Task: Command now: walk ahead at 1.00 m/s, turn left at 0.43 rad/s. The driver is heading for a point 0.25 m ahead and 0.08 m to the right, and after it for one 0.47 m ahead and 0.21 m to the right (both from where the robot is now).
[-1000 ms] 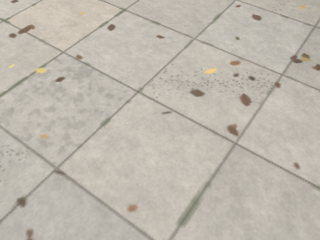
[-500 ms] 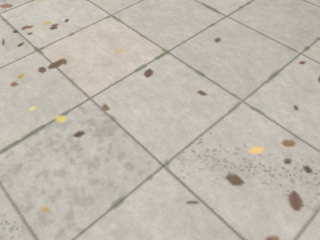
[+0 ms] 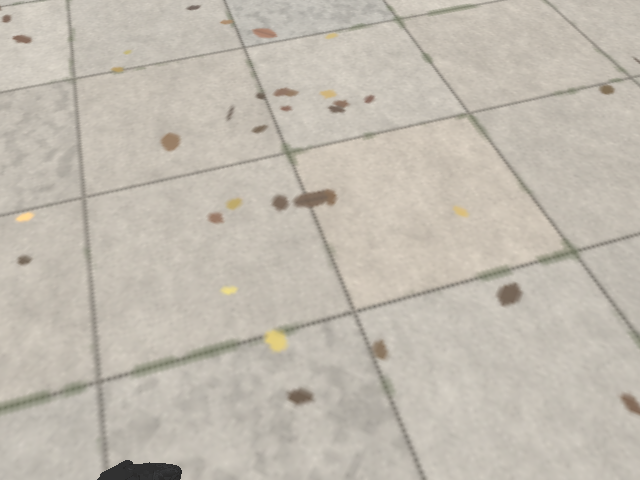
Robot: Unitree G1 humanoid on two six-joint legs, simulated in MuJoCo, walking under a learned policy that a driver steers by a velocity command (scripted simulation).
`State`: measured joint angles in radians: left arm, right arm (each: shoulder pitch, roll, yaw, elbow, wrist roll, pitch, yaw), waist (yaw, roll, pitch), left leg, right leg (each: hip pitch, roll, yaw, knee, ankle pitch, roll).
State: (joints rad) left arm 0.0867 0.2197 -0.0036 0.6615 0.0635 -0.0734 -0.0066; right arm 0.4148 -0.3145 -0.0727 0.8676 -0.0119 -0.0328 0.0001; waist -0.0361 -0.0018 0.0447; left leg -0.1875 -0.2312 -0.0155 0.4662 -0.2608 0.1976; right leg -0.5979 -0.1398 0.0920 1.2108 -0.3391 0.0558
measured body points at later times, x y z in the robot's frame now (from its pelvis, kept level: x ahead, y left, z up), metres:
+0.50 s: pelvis +0.45 -0.09 +0.01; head +0.49 -0.10 +0.46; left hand +0.50 +0.17 -0.12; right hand +0.62 -0.36 -0.07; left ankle +0.59 +0.04 -0.66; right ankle +0.43 -0.14 -0.73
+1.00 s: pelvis +0.68 -0.11 +0.00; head +0.70 -0.11 +0.45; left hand +0.86 +0.12 -0.12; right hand +0.74 -0.38 -0.12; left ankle +0.78 -0.04 -0.73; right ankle +0.68 -0.27 -0.72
